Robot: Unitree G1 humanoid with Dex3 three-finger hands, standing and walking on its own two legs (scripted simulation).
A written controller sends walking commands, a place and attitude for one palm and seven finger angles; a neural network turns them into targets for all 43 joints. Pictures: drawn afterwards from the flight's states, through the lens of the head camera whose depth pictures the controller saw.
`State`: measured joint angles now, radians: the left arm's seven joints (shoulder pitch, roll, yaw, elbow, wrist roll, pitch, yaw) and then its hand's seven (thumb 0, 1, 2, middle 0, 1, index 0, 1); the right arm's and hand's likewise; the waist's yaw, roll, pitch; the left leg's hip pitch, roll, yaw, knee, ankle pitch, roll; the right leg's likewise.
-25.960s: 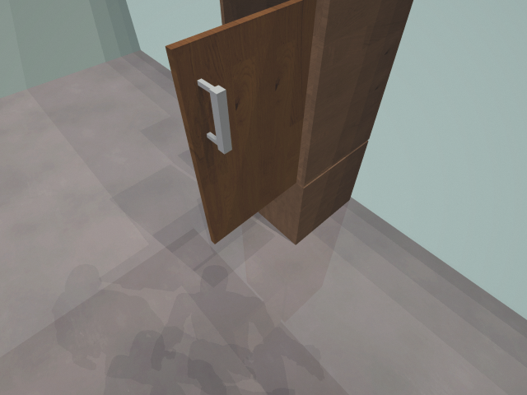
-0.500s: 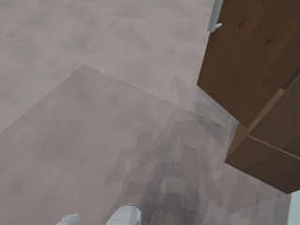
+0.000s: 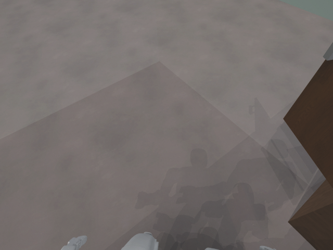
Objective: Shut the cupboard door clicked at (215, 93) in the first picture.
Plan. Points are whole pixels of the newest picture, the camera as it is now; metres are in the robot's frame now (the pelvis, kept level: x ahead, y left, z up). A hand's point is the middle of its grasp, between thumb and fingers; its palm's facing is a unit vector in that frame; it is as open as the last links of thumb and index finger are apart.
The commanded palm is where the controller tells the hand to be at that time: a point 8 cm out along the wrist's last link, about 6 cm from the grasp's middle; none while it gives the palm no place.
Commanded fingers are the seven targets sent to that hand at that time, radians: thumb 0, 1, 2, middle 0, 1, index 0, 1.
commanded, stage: walk to a spot facing it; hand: left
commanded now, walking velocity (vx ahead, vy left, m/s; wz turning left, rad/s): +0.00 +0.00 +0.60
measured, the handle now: out of the picture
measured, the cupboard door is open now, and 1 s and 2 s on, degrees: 65 65 65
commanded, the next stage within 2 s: turn to face it in 1.08 s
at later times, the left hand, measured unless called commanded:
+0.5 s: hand out of the picture +0.10 +0.25 -0.14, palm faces +0.26 -0.93 -0.24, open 7.4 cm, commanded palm none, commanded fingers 0.00 0.90 0.90 -0.20 -0.30 -0.20 -0.30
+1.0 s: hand out of the picture +0.06 +0.20 -0.16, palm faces +0.64 -0.74 -0.21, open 7.3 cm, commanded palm none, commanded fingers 0.00 0.90 0.90 -0.20 -0.30 -0.20 -0.30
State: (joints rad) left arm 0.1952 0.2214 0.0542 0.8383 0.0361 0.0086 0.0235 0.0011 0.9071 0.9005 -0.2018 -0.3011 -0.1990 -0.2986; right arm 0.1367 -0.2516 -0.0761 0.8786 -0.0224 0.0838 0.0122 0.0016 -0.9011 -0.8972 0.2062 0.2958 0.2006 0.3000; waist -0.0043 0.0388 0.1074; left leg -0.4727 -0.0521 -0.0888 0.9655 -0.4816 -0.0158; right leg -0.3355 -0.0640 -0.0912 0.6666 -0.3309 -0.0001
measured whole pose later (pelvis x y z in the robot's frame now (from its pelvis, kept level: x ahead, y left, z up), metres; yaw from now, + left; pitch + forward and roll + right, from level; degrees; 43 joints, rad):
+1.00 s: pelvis +0.21 +0.08 +0.01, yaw +38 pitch +0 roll +0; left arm 0.37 0.20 0.05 1.00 0.04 -0.05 0.01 0.00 0.92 0.90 -0.20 -0.30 -0.20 -0.30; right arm 0.04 -0.25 -0.06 0.87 -0.03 0.02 0.06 0.00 -0.91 -0.90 0.20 0.29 0.19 0.30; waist 0.03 -0.03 0.14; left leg -0.53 0.04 0.13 0.74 -0.29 0.04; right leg -0.01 -0.15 -0.36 0.46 -0.41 0.07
